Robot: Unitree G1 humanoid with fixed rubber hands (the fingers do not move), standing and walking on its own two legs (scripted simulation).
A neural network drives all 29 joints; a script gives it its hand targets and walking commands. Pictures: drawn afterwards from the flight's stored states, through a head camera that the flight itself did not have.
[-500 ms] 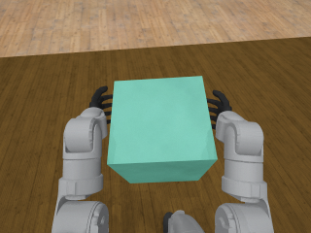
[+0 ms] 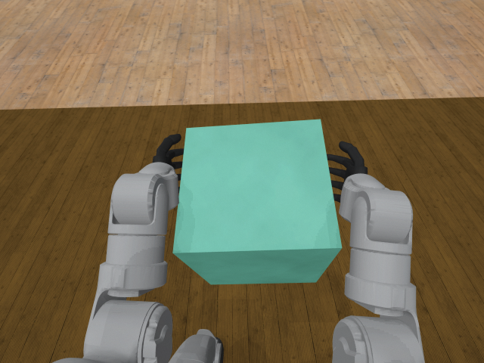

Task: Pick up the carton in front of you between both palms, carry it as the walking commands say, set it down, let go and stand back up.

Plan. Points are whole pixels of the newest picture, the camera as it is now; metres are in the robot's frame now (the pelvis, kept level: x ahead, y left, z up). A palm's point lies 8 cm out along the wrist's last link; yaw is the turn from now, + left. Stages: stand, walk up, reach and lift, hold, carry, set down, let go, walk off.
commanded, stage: carry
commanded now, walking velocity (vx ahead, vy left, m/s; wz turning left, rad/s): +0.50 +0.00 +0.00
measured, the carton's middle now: (258, 213) +0.36 +0.01 +0.02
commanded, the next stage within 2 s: none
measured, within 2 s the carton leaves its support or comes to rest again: neither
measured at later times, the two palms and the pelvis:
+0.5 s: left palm (206, 86) +0.67 +0.16 +0.07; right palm (334, 96) +0.65 -0.13 +0.07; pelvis +0.29 +0.03 -0.04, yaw -1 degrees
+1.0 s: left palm (218, 36) +0.94 +0.17 +0.04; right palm (318, 41) +0.95 -0.12 +0.04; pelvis +0.58 +0.01 -0.07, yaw +0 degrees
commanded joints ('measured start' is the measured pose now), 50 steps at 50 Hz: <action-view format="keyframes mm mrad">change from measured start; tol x32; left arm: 1 -645 -1062 -652 -55 -453 -2 -338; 50 -694 -1099 -641 -70 -475 -8 -338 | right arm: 1 -637 1019 673 22 392 -7 222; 50 -709 1056 676 -29 423 -33 206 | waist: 1 46 -119 -397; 7 -142 299 -604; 30 -91 93 -455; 33 -17 -297 -620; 50 24 -115 -457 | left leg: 1 34 -76 92 -205 151 24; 5 608 11 51 -286 328 47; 7 1084 397 -513 -94 692 268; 10 838 275 -480 -241 47 231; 30 698 65 -5 129 552 41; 33 -2 -137 -22 706 -635 -40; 50 -104 -19 33 53 -17 -7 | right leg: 1 378 -171 127 63 803 -43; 4 211 -153 44 310 787 20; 7 -497 40 59 902 -337 118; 25 -544 -33 -53 129 350 74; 30 -68 -14 -81 -143 550 22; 32 353 -309 228 74 1087 8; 36 341 -360 515 -80 313 -149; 50 389 -214 187 6 828 -69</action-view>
